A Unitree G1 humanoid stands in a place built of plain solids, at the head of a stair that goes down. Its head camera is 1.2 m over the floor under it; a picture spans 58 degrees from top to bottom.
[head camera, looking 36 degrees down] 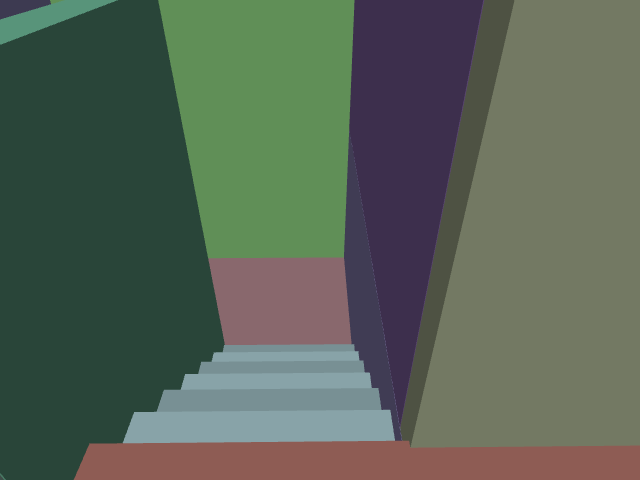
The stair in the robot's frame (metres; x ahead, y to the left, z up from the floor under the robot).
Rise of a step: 0.19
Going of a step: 0.23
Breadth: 0.91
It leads straight ahead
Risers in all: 7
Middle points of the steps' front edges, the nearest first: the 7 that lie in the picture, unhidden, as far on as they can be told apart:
0.66 0.21 0.00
0.89 0.20 -0.19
1.11 0.21 -0.39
1.34 0.21 -0.58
1.57 0.21 -0.78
1.79 0.21 -0.97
2.02 0.22 -1.17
